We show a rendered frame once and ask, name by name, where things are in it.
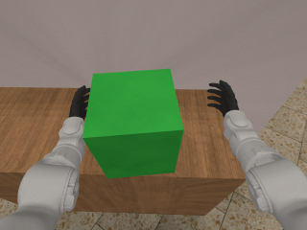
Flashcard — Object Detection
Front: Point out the robot right hand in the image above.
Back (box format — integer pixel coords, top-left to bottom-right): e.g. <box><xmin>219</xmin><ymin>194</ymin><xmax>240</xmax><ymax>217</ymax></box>
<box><xmin>207</xmin><ymin>80</ymin><xmax>239</xmax><ymax>116</ymax></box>

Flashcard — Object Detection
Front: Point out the right robot upper arm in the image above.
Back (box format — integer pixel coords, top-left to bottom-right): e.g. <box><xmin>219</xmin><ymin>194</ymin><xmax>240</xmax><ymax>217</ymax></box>
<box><xmin>245</xmin><ymin>158</ymin><xmax>307</xmax><ymax>230</ymax></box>

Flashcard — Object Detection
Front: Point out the robot right forearm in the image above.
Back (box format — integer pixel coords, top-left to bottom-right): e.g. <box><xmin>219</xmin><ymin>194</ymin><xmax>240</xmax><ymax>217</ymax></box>
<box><xmin>223</xmin><ymin>109</ymin><xmax>307</xmax><ymax>184</ymax></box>

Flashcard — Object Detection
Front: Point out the robot left forearm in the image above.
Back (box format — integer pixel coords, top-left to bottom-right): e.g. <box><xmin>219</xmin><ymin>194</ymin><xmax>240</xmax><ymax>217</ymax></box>
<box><xmin>17</xmin><ymin>116</ymin><xmax>85</xmax><ymax>206</ymax></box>

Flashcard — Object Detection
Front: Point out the carton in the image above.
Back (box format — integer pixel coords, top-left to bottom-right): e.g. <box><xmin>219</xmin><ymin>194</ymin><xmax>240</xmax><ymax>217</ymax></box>
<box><xmin>83</xmin><ymin>68</ymin><xmax>184</xmax><ymax>179</ymax></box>

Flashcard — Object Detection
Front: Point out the robot left hand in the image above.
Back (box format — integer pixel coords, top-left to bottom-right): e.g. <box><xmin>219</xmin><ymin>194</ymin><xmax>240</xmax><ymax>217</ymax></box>
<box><xmin>68</xmin><ymin>85</ymin><xmax>91</xmax><ymax>120</ymax></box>

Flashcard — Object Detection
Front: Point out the pedestal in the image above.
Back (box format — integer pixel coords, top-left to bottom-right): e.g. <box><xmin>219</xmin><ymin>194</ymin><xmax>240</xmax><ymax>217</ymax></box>
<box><xmin>0</xmin><ymin>87</ymin><xmax>246</xmax><ymax>216</ymax></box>

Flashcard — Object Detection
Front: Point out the left robot upper arm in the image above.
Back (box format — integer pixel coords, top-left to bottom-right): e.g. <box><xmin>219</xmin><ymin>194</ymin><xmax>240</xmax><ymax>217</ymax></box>
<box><xmin>0</xmin><ymin>163</ymin><xmax>80</xmax><ymax>230</ymax></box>

